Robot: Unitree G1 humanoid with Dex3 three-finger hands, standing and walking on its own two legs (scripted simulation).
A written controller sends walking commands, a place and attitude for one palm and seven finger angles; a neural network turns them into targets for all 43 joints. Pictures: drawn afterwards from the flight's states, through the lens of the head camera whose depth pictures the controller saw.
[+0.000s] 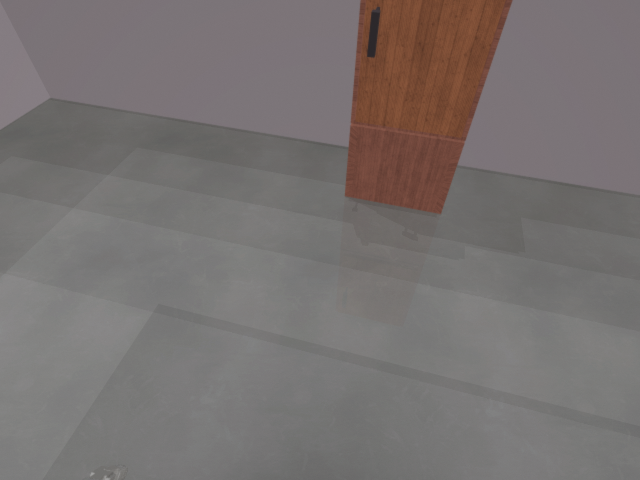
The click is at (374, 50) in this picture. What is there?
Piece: cupboard door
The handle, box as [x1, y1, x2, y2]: [367, 7, 380, 57]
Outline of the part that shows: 379,7 377,7 375,10 372,10 371,12 367,56 372,57 375,53 380,10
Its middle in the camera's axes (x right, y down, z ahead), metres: +0.18 -0.69 +1.29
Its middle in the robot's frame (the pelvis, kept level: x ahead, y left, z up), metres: +1.43 -0.11 +0.01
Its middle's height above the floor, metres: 0.78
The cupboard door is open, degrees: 0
